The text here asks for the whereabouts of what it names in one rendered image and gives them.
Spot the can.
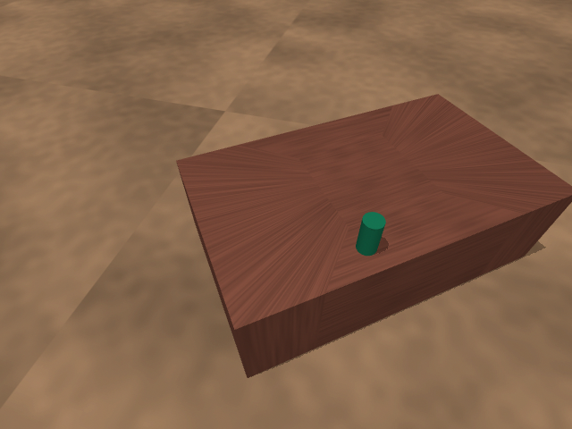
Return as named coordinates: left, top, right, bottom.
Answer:
left=356, top=212, right=386, bottom=256

